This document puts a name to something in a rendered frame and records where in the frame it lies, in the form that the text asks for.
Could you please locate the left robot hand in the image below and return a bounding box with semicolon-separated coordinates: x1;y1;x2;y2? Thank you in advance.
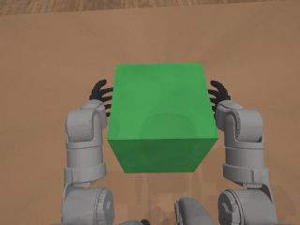
89;79;113;117

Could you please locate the robot left upper arm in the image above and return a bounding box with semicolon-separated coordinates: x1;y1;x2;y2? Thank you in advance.
51;187;115;225

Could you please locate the robot right upper arm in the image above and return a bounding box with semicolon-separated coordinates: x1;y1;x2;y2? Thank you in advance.
217;188;295;225

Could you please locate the robot left forearm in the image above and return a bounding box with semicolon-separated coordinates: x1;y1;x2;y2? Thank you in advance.
61;99;108;223

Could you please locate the robot right thigh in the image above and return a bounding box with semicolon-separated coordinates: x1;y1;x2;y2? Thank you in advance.
174;197;216;225

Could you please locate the carton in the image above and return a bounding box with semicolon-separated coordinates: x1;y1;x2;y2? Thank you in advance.
107;63;219;173

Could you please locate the robot right forearm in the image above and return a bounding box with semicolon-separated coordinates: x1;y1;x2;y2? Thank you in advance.
215;99;278;222

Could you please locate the right robot hand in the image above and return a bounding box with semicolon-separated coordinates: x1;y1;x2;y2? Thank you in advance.
207;80;231;119

